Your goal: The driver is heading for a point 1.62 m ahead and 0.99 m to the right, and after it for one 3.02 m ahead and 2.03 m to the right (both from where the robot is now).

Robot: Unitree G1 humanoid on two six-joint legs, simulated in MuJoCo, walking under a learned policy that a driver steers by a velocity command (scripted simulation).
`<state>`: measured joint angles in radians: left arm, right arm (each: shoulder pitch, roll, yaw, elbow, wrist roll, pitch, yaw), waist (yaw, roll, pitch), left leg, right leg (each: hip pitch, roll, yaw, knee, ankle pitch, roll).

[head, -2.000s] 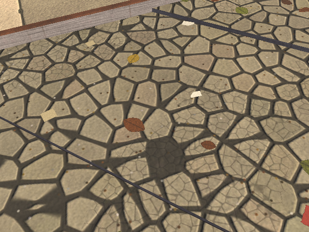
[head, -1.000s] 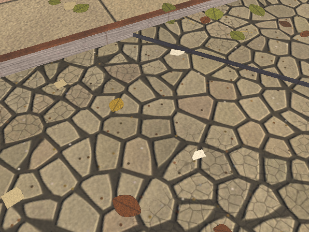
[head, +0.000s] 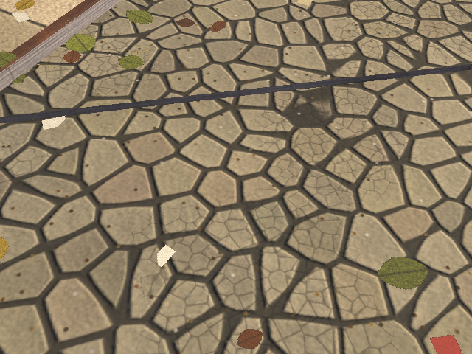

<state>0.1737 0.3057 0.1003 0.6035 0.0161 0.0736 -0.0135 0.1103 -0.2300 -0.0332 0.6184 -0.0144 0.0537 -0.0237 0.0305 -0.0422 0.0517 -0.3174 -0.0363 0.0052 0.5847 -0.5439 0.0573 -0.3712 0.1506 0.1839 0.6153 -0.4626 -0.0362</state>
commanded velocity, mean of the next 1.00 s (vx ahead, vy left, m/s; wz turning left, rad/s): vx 0.35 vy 0.00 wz -0.41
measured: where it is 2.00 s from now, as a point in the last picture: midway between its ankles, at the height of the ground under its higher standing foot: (360, 247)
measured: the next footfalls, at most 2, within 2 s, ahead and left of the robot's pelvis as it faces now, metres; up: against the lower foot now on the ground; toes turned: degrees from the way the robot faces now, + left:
right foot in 0.34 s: -0.07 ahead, -0.09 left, -0.02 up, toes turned -14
left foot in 0.76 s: +0.32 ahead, -0.06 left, +0.01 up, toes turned -19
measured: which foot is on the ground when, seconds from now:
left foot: down 0.00-0.32, up 0.34-0.74, down 0.76-1.00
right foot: up 0.00-0.32, down 0.34-0.78, up 0.80-1.00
